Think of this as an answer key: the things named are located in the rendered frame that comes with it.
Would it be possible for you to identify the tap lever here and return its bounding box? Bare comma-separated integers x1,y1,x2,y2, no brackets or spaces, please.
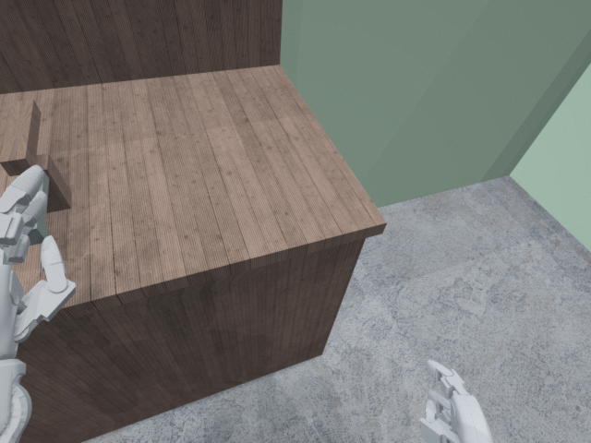
28,171,49,245

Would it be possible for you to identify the left robot forearm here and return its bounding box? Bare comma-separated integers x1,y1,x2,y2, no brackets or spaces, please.
0,359,32,443

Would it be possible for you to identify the robot left hand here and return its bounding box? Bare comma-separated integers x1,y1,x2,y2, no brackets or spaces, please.
0,165,76,360

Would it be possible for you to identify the robot right hand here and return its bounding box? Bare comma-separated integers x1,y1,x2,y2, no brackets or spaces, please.
420,359,493,443

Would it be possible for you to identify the counter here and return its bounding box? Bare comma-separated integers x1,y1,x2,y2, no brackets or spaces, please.
0,0,387,443

